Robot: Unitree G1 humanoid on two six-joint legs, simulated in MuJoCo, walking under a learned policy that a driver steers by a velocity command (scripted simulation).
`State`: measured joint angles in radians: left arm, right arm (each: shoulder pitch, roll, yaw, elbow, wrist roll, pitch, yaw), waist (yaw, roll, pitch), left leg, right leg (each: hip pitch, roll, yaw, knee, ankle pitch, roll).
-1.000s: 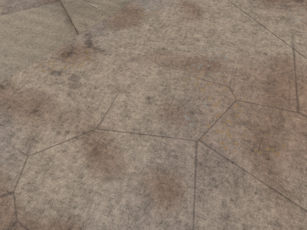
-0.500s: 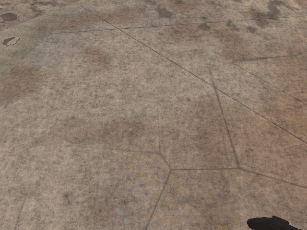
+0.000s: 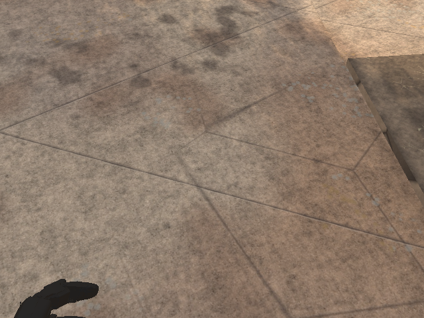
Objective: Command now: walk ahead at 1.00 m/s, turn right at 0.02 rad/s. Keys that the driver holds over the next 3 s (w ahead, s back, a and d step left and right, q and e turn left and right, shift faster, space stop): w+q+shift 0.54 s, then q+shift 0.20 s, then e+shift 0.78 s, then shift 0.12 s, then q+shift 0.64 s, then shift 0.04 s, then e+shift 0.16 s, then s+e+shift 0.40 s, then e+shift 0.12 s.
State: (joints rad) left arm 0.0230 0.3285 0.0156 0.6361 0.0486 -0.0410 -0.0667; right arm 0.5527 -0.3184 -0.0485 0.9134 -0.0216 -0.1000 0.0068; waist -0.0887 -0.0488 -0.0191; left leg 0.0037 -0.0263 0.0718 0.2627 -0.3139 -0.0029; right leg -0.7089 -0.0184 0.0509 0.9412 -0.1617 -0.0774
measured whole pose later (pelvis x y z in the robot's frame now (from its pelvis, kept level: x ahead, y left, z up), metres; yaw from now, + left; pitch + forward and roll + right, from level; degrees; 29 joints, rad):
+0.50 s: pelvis +0.47 +0.03 -0.02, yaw +18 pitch +1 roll -2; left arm 0.48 0.30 0.05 0.92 0.02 -0.11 0.01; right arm 0.02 -0.32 -0.04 0.69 -0.02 -0.01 0.09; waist 0.05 0.02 0.04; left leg -0.77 0.06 0.14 0.78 0.06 0.14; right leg 0.25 0.03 -0.29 0.18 -0.42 0.03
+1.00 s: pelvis +0.84 +0.18 -0.02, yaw +37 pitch +1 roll +0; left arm 0.09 0.27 0.04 0.65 0.01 -0.14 -0.04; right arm 0.25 -0.28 -0.07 0.74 -0.02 -0.01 -0.06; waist -0.04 -0.02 0.04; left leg -0.18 -0.16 -0.08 0.85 -0.52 0.06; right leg -0.51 0.08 0.00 0.49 0.02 -0.05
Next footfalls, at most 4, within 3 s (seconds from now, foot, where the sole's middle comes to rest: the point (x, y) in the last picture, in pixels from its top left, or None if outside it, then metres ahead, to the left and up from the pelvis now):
0.14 right None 0.33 -0.10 -0.77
0.58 left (152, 255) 0.72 0.16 -0.77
0.96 right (133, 179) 1.06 0.24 -0.77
1.44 left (88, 193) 1.00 0.41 -0.77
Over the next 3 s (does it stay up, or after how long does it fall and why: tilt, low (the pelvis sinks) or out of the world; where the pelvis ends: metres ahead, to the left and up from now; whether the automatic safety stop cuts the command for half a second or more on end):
stays up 0.91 0.30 0.00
